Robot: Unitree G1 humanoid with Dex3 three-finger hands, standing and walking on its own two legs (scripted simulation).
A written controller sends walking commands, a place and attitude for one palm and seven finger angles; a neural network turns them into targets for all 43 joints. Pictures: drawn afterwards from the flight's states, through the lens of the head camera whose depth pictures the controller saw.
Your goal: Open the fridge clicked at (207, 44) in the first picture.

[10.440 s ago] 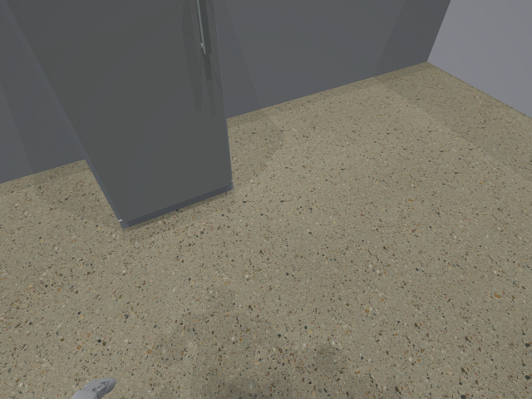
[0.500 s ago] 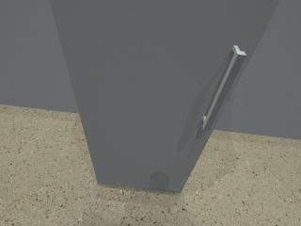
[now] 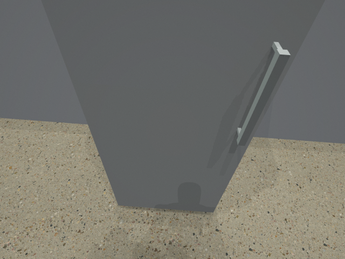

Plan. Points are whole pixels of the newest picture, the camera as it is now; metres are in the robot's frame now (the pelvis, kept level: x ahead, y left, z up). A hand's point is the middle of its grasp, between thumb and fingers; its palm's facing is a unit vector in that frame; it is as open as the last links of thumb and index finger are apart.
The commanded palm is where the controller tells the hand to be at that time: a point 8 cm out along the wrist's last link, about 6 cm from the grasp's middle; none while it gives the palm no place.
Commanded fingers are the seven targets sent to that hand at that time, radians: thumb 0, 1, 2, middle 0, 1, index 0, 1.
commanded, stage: look again from close up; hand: right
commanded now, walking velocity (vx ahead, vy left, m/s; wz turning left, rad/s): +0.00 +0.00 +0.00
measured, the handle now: (255, 101) +0.46 -0.18 +0.14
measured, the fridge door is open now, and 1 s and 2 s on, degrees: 0 0 0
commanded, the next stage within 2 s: raise the hand to about handle height in 0.72 s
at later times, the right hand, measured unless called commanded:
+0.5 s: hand out of the picture +0.00 -0.17 -0.17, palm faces +0.03 +0.98 -0.21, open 7.3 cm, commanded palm none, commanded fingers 0.00 -0.90 -0.90 0.20 0.30 0.20 0.30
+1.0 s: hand (268, 237) +0.19 -0.20 -0.02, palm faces +0.26 +0.95 -0.17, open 7.5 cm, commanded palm +0.11 -0.24 -0.04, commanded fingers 0.00 -0.67 -0.80 0.22 0.45 0.22 0.45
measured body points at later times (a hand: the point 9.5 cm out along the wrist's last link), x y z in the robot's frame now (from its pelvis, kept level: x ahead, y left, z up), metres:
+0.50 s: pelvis +0.00 +0.00 +0.00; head +0.02 +0.02 +0.45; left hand -0.02 +0.21 -0.17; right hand +0.00 -0.22 -0.15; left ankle +0.04 +0.09 -0.74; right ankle -0.03 -0.12 -0.74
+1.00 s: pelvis +0.00 -0.01 -0.01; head +0.00 +0.02 +0.44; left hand +0.09 +0.25 -0.14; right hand +0.17 -0.25 -0.01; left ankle +0.04 +0.09 -0.74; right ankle -0.03 -0.12 -0.74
